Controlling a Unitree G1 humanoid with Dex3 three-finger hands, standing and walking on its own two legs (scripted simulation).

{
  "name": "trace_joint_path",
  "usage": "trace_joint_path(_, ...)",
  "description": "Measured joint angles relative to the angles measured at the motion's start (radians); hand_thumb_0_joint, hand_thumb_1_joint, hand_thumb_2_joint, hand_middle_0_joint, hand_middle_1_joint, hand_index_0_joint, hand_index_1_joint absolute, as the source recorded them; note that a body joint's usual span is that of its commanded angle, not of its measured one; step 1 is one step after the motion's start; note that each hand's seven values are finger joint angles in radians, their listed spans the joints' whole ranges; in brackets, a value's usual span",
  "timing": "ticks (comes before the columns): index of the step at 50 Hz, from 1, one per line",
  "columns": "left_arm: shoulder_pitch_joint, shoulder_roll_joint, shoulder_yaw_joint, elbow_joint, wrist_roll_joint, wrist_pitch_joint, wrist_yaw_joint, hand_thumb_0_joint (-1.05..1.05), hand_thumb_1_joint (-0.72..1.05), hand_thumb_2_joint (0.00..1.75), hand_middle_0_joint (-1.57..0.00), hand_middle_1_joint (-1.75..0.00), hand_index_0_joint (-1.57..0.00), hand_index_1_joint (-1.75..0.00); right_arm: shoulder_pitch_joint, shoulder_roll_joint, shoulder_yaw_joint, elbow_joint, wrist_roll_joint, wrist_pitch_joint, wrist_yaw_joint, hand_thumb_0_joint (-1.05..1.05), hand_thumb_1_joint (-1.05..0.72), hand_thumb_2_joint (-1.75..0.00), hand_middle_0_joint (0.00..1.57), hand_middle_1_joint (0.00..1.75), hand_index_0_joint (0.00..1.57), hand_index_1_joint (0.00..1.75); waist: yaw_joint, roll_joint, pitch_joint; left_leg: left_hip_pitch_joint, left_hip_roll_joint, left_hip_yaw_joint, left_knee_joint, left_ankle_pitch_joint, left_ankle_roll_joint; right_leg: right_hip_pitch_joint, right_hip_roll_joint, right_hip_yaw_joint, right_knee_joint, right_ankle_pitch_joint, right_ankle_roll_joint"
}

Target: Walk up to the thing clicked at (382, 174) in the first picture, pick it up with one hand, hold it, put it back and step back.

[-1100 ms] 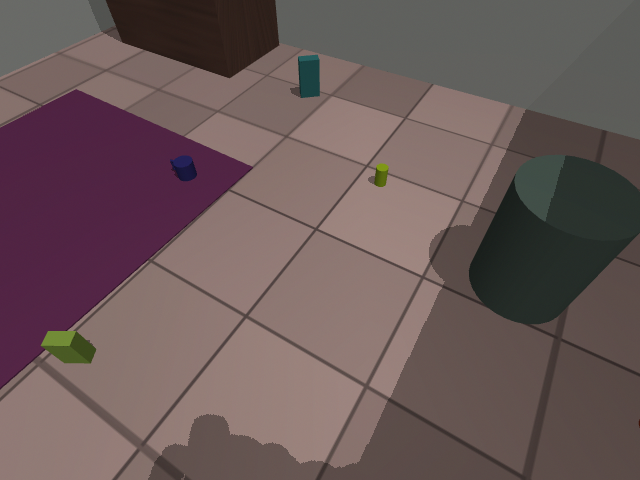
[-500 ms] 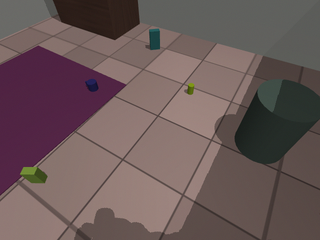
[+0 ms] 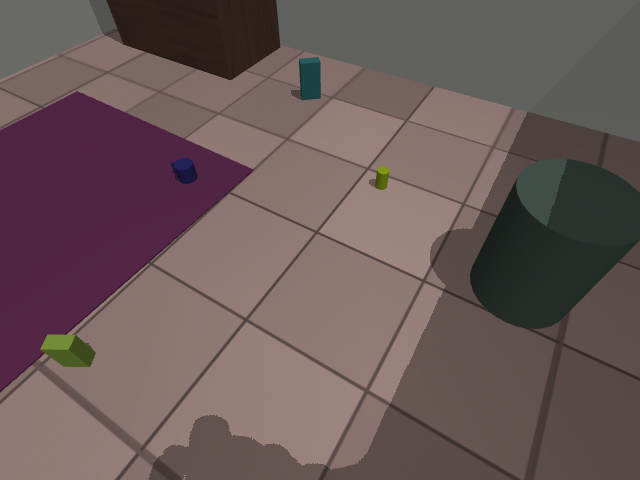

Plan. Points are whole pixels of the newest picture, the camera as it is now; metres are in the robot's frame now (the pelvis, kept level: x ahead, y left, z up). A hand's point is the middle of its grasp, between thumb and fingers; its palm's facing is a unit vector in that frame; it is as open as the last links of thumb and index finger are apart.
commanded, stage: stand
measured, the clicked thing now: (382, 178) +1.43 -0.28 -0.73
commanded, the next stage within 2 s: walk up in 0.02 s
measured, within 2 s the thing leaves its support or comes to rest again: neither
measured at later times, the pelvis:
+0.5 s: pelvis +0.00 -0.08 -0.01, yaw +30 degrees
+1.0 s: pelvis +0.04 -0.08 -0.04, yaw +56 degrees
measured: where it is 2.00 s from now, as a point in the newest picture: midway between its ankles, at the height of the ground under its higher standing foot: outside the picture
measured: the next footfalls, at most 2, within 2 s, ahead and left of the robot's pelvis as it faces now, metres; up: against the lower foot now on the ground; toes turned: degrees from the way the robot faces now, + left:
left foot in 0.66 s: -0.01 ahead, +0.08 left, +0.00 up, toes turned +42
right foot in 0.96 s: +0.19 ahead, -0.09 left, +0.00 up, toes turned +52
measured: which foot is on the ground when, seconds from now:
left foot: down 0.00-0.26, up 0.28-0.64, down 0.66-0.96, up 0.98-1.00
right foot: down 0.00-0.68, up 0.70-0.94, down 0.96-1.00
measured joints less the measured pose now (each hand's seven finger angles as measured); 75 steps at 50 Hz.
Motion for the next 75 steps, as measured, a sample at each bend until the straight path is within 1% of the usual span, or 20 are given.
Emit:
trace_joint_path(4, -0.044, 0.019, 0.040, -0.048, 0.001, 0.036, -0.016, 0.01, 0.91, 0.89, -0.21, -0.30, -0.21, -0.30, 0.045, 0.009, -0.020, -0.065, 0.004, 0.004, 0.004, 0.00, -0.91, -0.90, 0.21, 0.30, 0.20, 0.30, -0.022, -0.023, 0.020, -0.055, -0.029, -0.059, 0.044, -0.001, 0.003, -0.058, -0.011, -0.021, 0.109, -0.074, -0.006)
trace_joint_path(9, -0.111, 0.036, 0.080, -0.184, -0.004, 0.048, -0.024, 0.01, 0.91, 0.89, -0.21, -0.30, -0.21, -0.30, 0.122, 0.001, -0.055, -0.130, -0.012, 0.023, -0.010, 0.00, -0.90, -0.90, 0.21, 0.30, 0.21, 0.30, -0.028, -0.023, 0.060, -0.130, -0.060, -0.197, 0.047, 0.044, -0.017, -0.182, 0.043, 0.054, 0.379, -0.268, -0.024)
trace_joint_path(11, -0.116, 0.037, 0.083, -0.225, -0.003, 0.042, -0.027, 0.01, 0.91, 0.89, -0.21, -0.30, -0.20, -0.30, 0.134, -0.017, -0.065, -0.153, -0.017, 0.033, -0.014, 0.00, -0.90, -0.90, 0.21, 0.30, 0.21, 0.30, -0.022, -0.011, 0.070, -0.158, -0.068, -0.237, 0.069, 0.045, -0.035, -0.166, 0.041, 0.071, 0.308, -0.249, -0.032)
trace_joint_path(13, -0.107, 0.037, 0.089, -0.256, 0.005, 0.031, -0.023, 0.01, 0.91, 0.89, -0.21, -0.30, -0.20, -0.30, 0.136, -0.037, -0.070, -0.180, -0.018, 0.047, -0.011, 0.01, -0.90, -0.90, 0.21, 0.30, 0.21, 0.30, -0.009, 0.003, 0.078, -0.202, -0.074, -0.259, 0.150, 0.001, -0.029, -0.130, 0.038, 0.065, 0.191, -0.105, -0.031)
trace_joint_path(16, -0.082, 0.032, 0.091, -0.267, 0.026, 0.042, -0.022, 0.01, 0.91, 0.89, -0.21, -0.30, -0.20, -0.30, 0.132, -0.046, -0.078, -0.216, -0.027, 0.061, -0.010, 0.01, -0.91, -0.90, 0.21, 0.30, 0.20, 0.30, -0.018, 0.011, 0.081, -0.309, -0.065, -0.169, 0.406, -0.193, -0.010, -0.112, 0.026, -0.005, 0.191, -0.101, -0.051)
trace_joint_path(20, -0.041, 0.018, 0.090, -0.269, 0.032, 0.042, -0.024, 0.01, 0.91, 0.89, -0.21, -0.30, -0.20, -0.30, 0.145, -0.067, -0.084, -0.268, -0.030, 0.059, 0.025, 0.01, -0.91, -0.90, 0.21, 0.30, 0.20, 0.30, -0.011, -0.004, 0.072, -0.373, -0.025, -0.061, 0.617, -0.158, -0.002, -0.059, -0.012, -0.073, 0.138, -0.097, -0.059)
trace_joint_path(27, 0.035, 0.020, 0.087, -0.333, 0.034, 0.030, -0.043, 0.01, 0.91, 0.89, -0.21, -0.30, -0.21, -0.30, 0.142, -0.077, -0.085, -0.323, -0.028, 0.071, 0.056, 0.01, -0.91, -0.90, 0.20, 0.30, 0.20, 0.30, 0.020, -0.022, 0.086, -0.300, 0.044, 0.011, 0.460, -0.114, 0.009, -0.015, -0.043, -0.214, 0.165, -0.151, -0.060)
trace_joint_path(33, 0.108, 0.061, 0.091, -0.364, 0.028, 0.043, -0.043, 0.01, 0.91, 0.89, -0.21, -0.30, -0.21, -0.30, 0.123, -0.062, -0.089, -0.384, -0.029, 0.059, 0.051, 0.01, -0.91, -0.90, 0.20, 0.30, 0.20, 0.30, 0.047, -0.067, 0.079, -0.197, 0.006, 0.076, 0.284, -0.107, 0.043, -0.061, -0.109, -0.304, 0.338, -0.272, -0.037)
trace_joint_path(34, 0.116, 0.070, 0.096, -0.362, 0.023, 0.045, -0.040, 0.01, 0.91, 0.89, -0.21, -0.30, -0.21, -0.30, 0.112, -0.054, -0.089, -0.399, -0.035, 0.054, 0.047, 0.01, -0.91, -0.90, 0.20, 0.30, 0.20, 0.30, 0.053, -0.095, 0.089, -0.191, -0.020, 0.083, 0.287, -0.100, 0.038, -0.092, -0.142, -0.279, 0.420, -0.284, -0.026)
trace_joint_path(36, 0.119, 0.067, 0.097, -0.347, 0.017, 0.059, -0.036, 0.01, 0.91, 0.89, -0.21, -0.30, -0.20, -0.30, 0.108, -0.052, -0.088, -0.434, -0.035, 0.040, 0.037, 0.01, -0.91, -0.90, 0.20, 0.30, 0.20, 0.30, 0.039, -0.085, 0.098, -0.205, -0.032, 0.048, 0.317, -0.109, 0.040, -0.180, -0.105, -0.166, 0.619, -0.362, 0.017)
trace_joint_path(38, 0.122, 0.069, 0.089, -0.347, 0.013, 0.064, -0.037, 0.01, 0.91, 0.89, -0.21, -0.30, -0.20, -0.30, 0.113, -0.045, -0.080, -0.458, -0.026, 0.037, 0.025, 0.00, -0.91, -0.90, 0.20, 0.30, 0.20, 0.30, 0.027, -0.074, 0.096, -0.197, -0.040, 0.003, 0.297, -0.096, 0.040, -0.246, -0.072, -0.087, 0.727, -0.389, 0.023)
trace_joint_path(44, 0.139, 0.067, 0.069, -0.367, -0.006, 0.037, -0.029, 0.01, 0.91, 0.89, -0.21, -0.30, -0.20, -0.30, 0.127, -0.053, -0.064, -0.498, -0.042, 0.041, 0.030, 0.00, -0.91, -0.90, 0.21, 0.30, 0.20, 0.30, 0.011, -0.022, 0.065, -0.218, -0.056, -0.109, 0.296, -0.084, 0.011, -0.305, -0.061, -0.003, 0.555, -0.305, 0.007)
trace_joint_path(49, 0.157, 0.067, 0.068, -0.393, 0.005, -0.009, 0.002, 0.01, 0.91, 0.89, -0.21, -0.30, -0.20, -0.30, 0.119, -0.071, -0.079, -0.516, -0.039, 0.069, 0.038, 0.01, -0.90, -0.90, 0.21, 0.30, 0.21, 0.30, 0.012, 0.039, 0.055, -0.307, -0.085, -0.198, 0.454, -0.183, 0.007, -0.258, -0.031, -0.031, 0.365, -0.113, 0.002)
trace_joint_path(51, 0.155, 0.067, 0.058, -0.388, 0.015, -0.011, 0.010, 0.01, 0.91, 0.89, -0.21, -0.30, -0.21, -0.30, 0.112, -0.070, -0.087, -0.499, -0.041, 0.085, 0.031, 0.01, -0.91, -0.90, 0.21, 0.30, 0.20, 0.30, 0.016, 0.046, 0.054, -0.372, -0.108, -0.168, 0.628, -0.286, 0.011, -0.256, -0.059, -0.062, 0.383, -0.132, 0.003)
trace_joint_path(55, 0.160, 0.062, 0.058, -0.381, 0.020, -0.021, 0.019, 0.01, 0.91, 0.89, -0.21, -0.30, -0.21, -0.30, 0.128, -0.092, -0.098, -0.481, -0.038, 0.087, 0.058, 0.01, -0.91, -0.90, 0.21, 0.30, 0.20, 0.30, 0.021, 0.062, 0.056, -0.441, -0.064, -0.093, 0.837, -0.227, -0.005, -0.210, -0.112, -0.122, 0.322, -0.115, 0.004)
trace_joint_path(62, 0.189, 0.116, 0.089, -0.396, 0.035, -0.029, 0.004, 0.01, 0.90, 0.89, -0.21, -0.30, -0.21, -0.30, 0.147, -0.101, -0.106, -0.419, -0.022, 0.083, 0.077, 0.01, -0.91, -0.90, 0.21, 0.30, 0.20, 0.30, 0.039, 0.035, 0.064, -0.356, 0.039, -0.050, 0.604, -0.240, -0.020, -0.184, -0.188, -0.204, 0.336, -0.136, 0.018)
trace_joint_path(65, 0.186, 0.144, 0.094, -0.390, 0.031, -0.011, -0.009, 0.01, 0.90, 0.89, -0.21, -0.30, -0.21, -0.30, 0.151, -0.100, -0.104, -0.391, -0.007, 0.064, 0.068, 0.01, -0.91, -0.90, 0.21, 0.30, 0.20, 0.30, 0.047, 0.005, 0.058, -0.277, 0.035, -0.011, 0.442, -0.217, -0.012, -0.208, -0.235, -0.222, 0.407, -0.177, 0.032)
trace_joint_path(67, 0.184, 0.160, 0.097, -0.380, 0.024, 0.007, -0.012, 0.01, 0.90, 0.89, -0.21, -0.30, -0.21, -0.30, 0.151, -0.093, -0.103, -0.374, -0.007, 0.044, 0.056, 0.01, -0.91, -0.90, 0.21, 0.30, 0.20, 0.30, 0.051, -0.037, 0.060, -0.242, -0.005, 0.006, 0.389, -0.157, -0.013, -0.242, -0.277, -0.195, 0.503, -0.239, 0.016)
trace_joint_path(71, 0.154, 0.148, 0.088, -0.323, 0.007, 0.040, -0.005, 0.01, 0.91, 0.89, -0.21, -0.30, -0.20, -0.30, 0.169, -0.072, -0.073, -0.367, -0.008, 0.023, 0.038, 0.01, -0.91, -0.90, 0.21, 0.30, 0.20, 0.30, 0.019, -0.057, 0.048, -0.268, -0.034, -0.044, 0.427, -0.169, 0.004, -0.331, -0.160, -0.052, 0.709, -0.356, -0.001)
trace_joint_path(75, 0.152, 0.116, 0.075, -0.315, 0.001, 0.015, -0.010, 0.01, 0.91, 0.89, -0.21, -0.30, -0.20, -0.30, 0.181, -0.069, -0.053, -0.364, -0.008, 0.014, 0.014, 0.01, -0.90, -0.90, 0.21, 0.30, 0.21, 0.30, 0.003, -0.049, 0.045, -0.274, -0.044, -0.093, 0.417, -0.158, 0.001, -0.360, -0.098, -0.040, 0.677, -0.328, -0.013)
